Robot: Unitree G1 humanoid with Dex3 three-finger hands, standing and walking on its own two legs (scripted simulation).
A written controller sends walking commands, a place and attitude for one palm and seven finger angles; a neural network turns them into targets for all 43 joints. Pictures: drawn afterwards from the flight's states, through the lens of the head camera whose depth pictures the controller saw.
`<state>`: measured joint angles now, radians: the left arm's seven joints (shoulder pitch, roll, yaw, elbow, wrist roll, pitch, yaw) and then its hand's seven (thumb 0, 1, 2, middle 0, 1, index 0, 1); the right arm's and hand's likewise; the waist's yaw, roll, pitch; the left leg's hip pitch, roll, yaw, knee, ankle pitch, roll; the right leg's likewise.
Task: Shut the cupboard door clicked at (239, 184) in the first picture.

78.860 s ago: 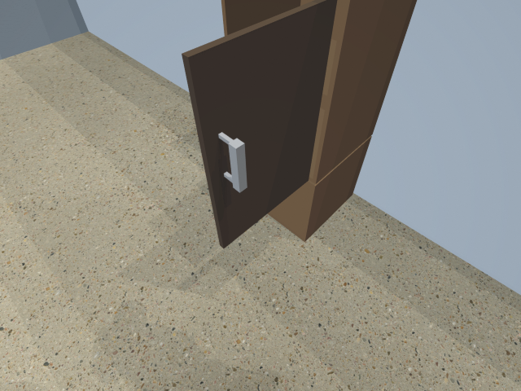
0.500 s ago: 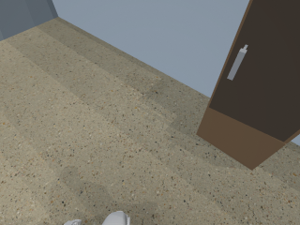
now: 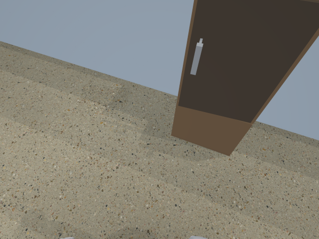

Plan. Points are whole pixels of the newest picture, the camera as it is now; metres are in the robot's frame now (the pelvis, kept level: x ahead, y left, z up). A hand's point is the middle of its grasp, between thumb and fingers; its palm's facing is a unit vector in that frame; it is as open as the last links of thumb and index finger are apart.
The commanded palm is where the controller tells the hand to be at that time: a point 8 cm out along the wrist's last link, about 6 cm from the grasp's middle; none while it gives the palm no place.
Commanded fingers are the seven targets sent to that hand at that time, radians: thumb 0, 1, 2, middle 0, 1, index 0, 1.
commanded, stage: turn to face it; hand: left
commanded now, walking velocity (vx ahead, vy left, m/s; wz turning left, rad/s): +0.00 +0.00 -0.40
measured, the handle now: (197, 56) +0.78 -0.11 +0.00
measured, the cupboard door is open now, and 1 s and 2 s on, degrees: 6 6 6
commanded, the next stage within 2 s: take the last steps up to it in 0.34 s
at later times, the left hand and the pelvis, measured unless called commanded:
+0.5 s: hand out of the picture +0.11 +0.16 -0.18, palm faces -0.13 -0.98 -0.18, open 7.4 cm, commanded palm none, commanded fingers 0.00 0.90 0.90 -0.20 -0.30 -0.20 -0.30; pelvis +0.02 -0.02 -0.01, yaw -10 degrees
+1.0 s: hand (144, 197) +0.26 +0.06 -0.17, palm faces -0.35 -0.92 -0.20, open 7.4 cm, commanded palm none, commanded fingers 0.00 0.90 0.90 -0.20 -0.30 -0.20 -0.30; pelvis +0.11 -0.09 -0.01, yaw -17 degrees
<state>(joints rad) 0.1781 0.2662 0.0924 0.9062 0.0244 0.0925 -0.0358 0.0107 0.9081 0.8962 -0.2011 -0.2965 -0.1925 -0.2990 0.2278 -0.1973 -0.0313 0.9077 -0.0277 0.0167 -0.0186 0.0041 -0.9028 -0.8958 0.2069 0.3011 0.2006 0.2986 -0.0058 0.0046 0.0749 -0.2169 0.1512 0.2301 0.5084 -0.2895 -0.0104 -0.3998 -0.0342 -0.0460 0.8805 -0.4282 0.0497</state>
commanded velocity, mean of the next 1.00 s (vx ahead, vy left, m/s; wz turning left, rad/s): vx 0.17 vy -0.06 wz -0.18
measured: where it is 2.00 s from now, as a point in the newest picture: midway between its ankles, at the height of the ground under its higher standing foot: (191, 229)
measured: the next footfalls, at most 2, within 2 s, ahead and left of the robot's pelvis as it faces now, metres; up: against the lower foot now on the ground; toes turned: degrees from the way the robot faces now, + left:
right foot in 0.08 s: +0.03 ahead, -0.14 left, +0.00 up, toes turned -7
left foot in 0.50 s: +0.09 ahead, +0.09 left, +0.00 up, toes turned -7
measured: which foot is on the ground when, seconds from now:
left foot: down 0.00-0.08, up 0.10-0.48, down 0.50-0.98, up 1.00-1.00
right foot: up 0.00-0.06, down 0.08-0.52, up 0.54-0.96, down 0.98-1.00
